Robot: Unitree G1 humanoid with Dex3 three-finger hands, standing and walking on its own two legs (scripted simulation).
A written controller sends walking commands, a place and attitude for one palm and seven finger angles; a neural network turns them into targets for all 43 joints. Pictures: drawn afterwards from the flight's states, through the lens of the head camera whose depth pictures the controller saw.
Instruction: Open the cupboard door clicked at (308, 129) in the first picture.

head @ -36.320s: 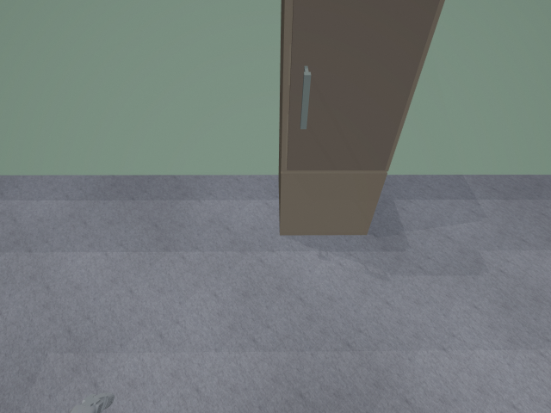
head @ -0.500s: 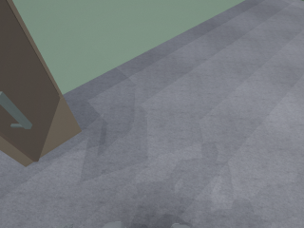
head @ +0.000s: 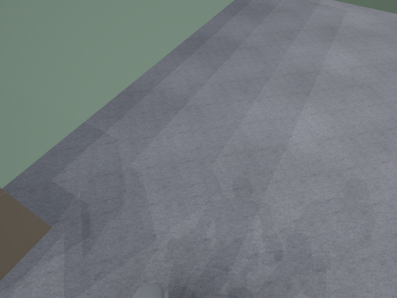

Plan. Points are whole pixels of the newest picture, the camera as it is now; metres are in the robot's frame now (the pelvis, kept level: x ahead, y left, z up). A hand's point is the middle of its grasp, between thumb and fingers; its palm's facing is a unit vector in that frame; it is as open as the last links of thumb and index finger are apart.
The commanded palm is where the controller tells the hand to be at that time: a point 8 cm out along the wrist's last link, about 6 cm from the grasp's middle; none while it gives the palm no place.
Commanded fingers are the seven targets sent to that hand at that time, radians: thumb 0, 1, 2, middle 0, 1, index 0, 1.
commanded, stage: walk to a spot facing it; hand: left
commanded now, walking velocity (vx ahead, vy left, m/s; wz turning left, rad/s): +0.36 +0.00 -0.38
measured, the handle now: out of the picture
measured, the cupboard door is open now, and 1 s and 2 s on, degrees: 49 49 49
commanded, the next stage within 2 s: turn to face it in 1.36 s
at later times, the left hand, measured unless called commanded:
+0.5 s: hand (166, 204) +0.37 +0.11 -0.16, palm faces -0.21 -0.95 -0.23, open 7.4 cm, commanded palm none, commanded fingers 0.00 0.90 0.90 -0.20 -0.30 -0.20 -0.30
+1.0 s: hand (183, 165) +0.51 +0.08 -0.17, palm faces -0.18 -0.97 -0.18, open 7.4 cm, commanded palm none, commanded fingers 0.00 0.90 0.90 -0.20 -0.30 -0.20 -0.30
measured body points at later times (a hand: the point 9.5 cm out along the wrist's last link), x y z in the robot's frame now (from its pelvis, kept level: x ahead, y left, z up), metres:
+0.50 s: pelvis +0.19 -0.05 -0.02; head +0.23 -0.08 +0.43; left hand +0.38 +0.16 -0.14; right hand +0.08 -0.27 -0.17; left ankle +0.12 +0.12 -0.69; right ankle +0.22 -0.15 -0.74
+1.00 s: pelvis +0.42 -0.10 +0.00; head +0.45 -0.11 +0.45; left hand +0.52 +0.13 -0.15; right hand +0.40 -0.33 -0.15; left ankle +0.45 +0.03 -0.74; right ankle +0.41 -0.23 -0.69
